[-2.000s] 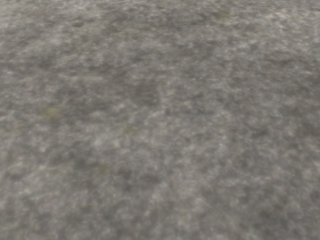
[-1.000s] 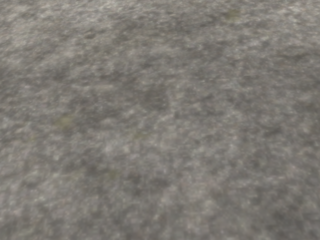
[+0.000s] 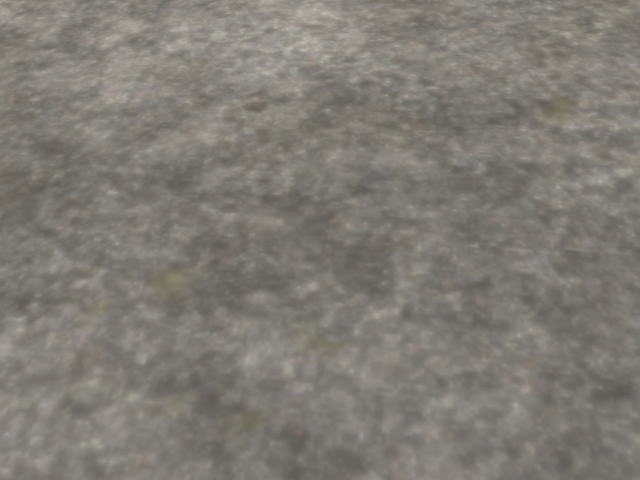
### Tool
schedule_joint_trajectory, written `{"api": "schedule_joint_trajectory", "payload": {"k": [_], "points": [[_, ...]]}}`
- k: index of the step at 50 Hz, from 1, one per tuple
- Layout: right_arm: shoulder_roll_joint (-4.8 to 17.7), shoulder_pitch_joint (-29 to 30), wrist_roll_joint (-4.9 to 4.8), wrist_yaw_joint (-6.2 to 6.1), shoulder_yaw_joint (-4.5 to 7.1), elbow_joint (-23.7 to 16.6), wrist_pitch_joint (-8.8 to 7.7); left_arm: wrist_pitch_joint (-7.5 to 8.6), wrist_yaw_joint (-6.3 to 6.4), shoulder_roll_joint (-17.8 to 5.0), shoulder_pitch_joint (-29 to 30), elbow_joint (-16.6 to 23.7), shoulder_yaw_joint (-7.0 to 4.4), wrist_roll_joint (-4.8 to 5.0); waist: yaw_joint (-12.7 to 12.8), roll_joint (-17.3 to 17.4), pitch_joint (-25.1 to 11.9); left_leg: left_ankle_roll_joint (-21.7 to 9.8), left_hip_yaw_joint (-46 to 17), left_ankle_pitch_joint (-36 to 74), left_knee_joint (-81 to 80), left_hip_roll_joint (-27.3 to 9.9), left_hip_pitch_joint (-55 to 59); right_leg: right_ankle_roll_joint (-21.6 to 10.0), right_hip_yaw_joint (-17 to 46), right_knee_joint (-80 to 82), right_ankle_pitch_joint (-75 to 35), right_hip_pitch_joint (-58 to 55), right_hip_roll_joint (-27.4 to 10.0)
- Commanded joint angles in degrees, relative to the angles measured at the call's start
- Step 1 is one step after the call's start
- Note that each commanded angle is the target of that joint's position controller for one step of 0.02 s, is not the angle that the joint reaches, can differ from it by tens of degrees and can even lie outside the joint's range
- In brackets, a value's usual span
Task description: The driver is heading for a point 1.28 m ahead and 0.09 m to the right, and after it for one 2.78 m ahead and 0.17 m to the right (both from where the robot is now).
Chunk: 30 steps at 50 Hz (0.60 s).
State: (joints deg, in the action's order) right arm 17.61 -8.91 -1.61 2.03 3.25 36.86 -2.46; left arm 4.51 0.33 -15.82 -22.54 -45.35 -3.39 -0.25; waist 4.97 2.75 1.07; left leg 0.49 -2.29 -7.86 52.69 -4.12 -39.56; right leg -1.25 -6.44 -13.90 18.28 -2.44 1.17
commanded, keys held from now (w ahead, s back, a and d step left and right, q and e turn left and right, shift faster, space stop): w+q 0.16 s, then w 0.02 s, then w+e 0.44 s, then e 0.38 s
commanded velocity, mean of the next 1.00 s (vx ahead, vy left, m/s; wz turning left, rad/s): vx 0.39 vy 0.00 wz -0.13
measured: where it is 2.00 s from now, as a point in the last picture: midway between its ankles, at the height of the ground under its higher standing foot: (357, 390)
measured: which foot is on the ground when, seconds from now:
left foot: up 0.00-0.14, down 0.16-0.74, up 0.76-1.00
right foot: down 0.00-0.18, up 0.20-0.70, down 0.72-1.00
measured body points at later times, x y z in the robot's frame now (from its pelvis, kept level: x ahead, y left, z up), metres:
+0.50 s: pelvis +0.28 +0.07 +0.01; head +0.30 +0.07 +0.46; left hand +0.40 +0.35 -0.10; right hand +0.39 -0.20 -0.11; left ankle +0.23 +0.12 -0.74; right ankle +0.46 -0.11 -0.66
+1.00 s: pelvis +0.52 +0.03 +0.00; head +0.58 +0.01 +0.44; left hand +0.72 +0.28 -0.09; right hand +0.63 -0.27 -0.10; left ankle +0.62 +0.20 -0.67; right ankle +0.56 -0.05 -0.74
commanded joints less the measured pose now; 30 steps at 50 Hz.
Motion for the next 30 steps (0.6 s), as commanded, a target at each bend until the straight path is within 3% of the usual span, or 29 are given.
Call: {"api": "schedule_joint_trajectory", "payload": {"k": [1,3,5,6,7,8,9,10,11,12,13,14,15,16,19,21,25,30], "points": [[-0.4,9.2,0.18,1.49,-1.22,-7.1,-1.38,0.82,0.48,-10.1,2.9,3.0,-2.05,0.49,0.2,-6.4,5.8,-0.3,3.9,6.7,-10.7,0.4,0.2,-7.1,3.1,5.8,-25.1,5.1,-13.5],[0.8,10.7,-0.11,2.09,-0.89,-8.0,-1.31,0.58,0.45,-11.3,1.7,1.7,-2.25,1.06,-0.4,-6.8,5.4,-2.2,5.4,6.7,-14.4,1.7,3.3,-6.4,1.2,4.3,-32.4,2.8,-14.9],[3.1,9.1,0.09,2.23,0.22,-8.3,-0.98,0.05,0.74,-12.7,1.6,1.3,-2.61,1.30,-3.0,-8.4,2.1,-5.0,7.6,3.4,-15.9,5.0,8.5,-5.0,-1.3,-2.4,-52.5,-1.1,-15.6],[4.9,5.6,0.16,2.14,1.11,-7.7,-0.65,-0.42,1.05,-13.6,1.5,1.3,-2.84,1.33,-5.5,-9.5,-0.9,-6.6,8.7,1.1,-15.9,7.1,13.5,-4.4,-2.4,-8.7,-61.4,-2.2,-15.7],[7.2,-2.0,-0.03,1.81,2.49,-6.1,-0.26,-0.86,1.31,-13.9,2.0,1.5,-2.92,1.34,-9.9,-9.3,-5.3,-8.6,8.9,1.8,-17.3,8.9,23.9,-3.4,-3.2,-18.5,-64.6,0.3,-15.2],[9.9,-11.2,-0.18,0.75,4.20,-3.9,0.41,-0.76,1.56,-13.3,2.3,2.3,-2.56,1.32,-15.0,-7.2,-9.4,-10.8,5.8,3.3,-19.7,8.8,39.1,-1.7,-3.8,-32.0,-58.1,9.5,-13.3],[13.4,-15.4,-0.46,-0.74,4.52,-2.4,1.17,-0.24,1.07,-5.8,-1.7,3.6,-0.29,-1.53,-11.8,7.2,-14.4,-13.8,-12.9,6.6,-18.3,-4.1,55.8,0.1,-2.8,-51.6,-2.1,26.0,-7.6],[14.5,-13.6,0.47,-0.44,3.90,-5.0,0.15,1.43,-0.15,-4.8,-6.6,5.3,1.07,0.08,-8.6,11.9,-27.1,-25.6,-46.8,-10.9,-29.5,-17.6,67.3,1.1,8.8,-67.7,17.8,41.0,0.4],[9.3,-13.4,0.96,-0.04,2.99,-4.3,-0.32,2.30,-0.67,-11.3,1.2,5.3,-0.74,2.58,-12.8,1.2,-22.1,-21.4,-42.0,-16.5,-35.1,-15.8,61.6,0.6,13.5,-69.1,11.5,45.0,-2.8],[8.5,-10.0,0.91,-0.01,2.50,-3.6,-0.86,2.59,-0.70,-10.9,5.5,7.3,-0.57,3.79,-11.0,0.2,-12.0,-18.9,-32.8,-14.3,-36.7,-14.1,51.5,0.0,11.7,-65.3,6.0,46.2,-5.0],[7.2,-6.3,1.00,0.02,1.95,-3.3,-1.50,2.44,-0.10,-9.6,6.2,6.6,-0.26,2.98,-8.2,-4.5,-6.9,-17.0,-26.0,-6.8,-37.3,-12.1,41.8,0.2,11.3,-61.3,1.7,43.4,-7.9],[5.3,-3.7,1.74,0.09,1.41,-3.2,-2.10,1.79,0.15,-9.5,5.1,5.8,-0.48,2.24,-6.0,-3.2,-4.7,-16.4,-20.2,0.2,-38.1,-9.8,35.3,0.6,11.7,-58.3,-1.0,39.8,-9.6],[4.6,-2.7,2.39,0.11,1.18,-2.8,-2.60,0.83,0.03,-9.2,2.7,4.9,-0.55,2.17,-4.1,-0.8,-4.2,-15.9,-16.4,3.1,-39.9,-8.4,30.9,0.9,12.2,-57.3,-2.8,35.8,-10.8],[4.1,-2.2,2.33,0.18,1.20,-2.0,-3.20,-0.04,0.12,-8.2,1.1,4.0,-0.49,2.03,-3.3,-0.2,-4.1,-16.0,-13.7,4.8,-41.5,-7.8,28.7,1.5,12.0,-55.9,-3.7,34.2,-11.1],[4.7,-3.4,2.31,0.04,1.44,0.9,-4.47,-1.56,0.45,-6.4,3.2,4.0,-0.30,1.61,-3.6,-0.7,-0.5,-14.9,-5.7,10.0,-44.3,-6.8,25.9,3.0,12.1,-50.9,-8.7,37.1,-10.8],[4.8,-4.8,2.53,-0.50,1.51,2.3,-4.49,-1.34,0.44,-5.9,6.6,5.0,-0.31,1.54,-5.0,-0.7,1.2,-13.3,-1.7,12.4,-44.9,-5.7,28.1,3.3,13.3,-44.9,-15.0,40.9,-9.7],[5.7,-5.3,2.29,-1.33,1.40,3.7,-4.26,-0.32,-0.80,-4.3,11.9,6.3,0.13,1.56,-7.4,-0.6,2.1,-9.9,4.4,13.6,-45.8,-4.7,31.8,2.6,10.9,-30.8,-27.2,40.0,-7.5],[7.3,-9.9,1.62,-1.90,1.89,6.8,-2.45,-0.04,-2.93,-2.8,19.7,10.5,1.03,1.50,-10.7,-1.7,4.6,-9.8,6.4,20.0,-42.9,-9.0,44.1,0.5,8.0,-22.5,-23.1,46.1,-6.4]]}}
Velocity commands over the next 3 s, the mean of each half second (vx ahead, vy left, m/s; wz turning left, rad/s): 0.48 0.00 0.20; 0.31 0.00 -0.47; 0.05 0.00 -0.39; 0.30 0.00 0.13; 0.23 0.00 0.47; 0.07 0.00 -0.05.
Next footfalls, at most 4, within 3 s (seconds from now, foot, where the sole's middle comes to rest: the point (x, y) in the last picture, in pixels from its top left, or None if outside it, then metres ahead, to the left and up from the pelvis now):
0.16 left None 0.27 0.13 -0.78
0.72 right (398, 423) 0.60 -0.05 -0.78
1.18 left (308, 371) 0.71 0.15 -0.78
1.52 right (403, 445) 0.55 -0.07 -0.78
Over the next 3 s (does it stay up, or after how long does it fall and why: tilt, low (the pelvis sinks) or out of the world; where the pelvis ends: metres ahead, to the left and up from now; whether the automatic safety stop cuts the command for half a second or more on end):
stays up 0.90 0.02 0.01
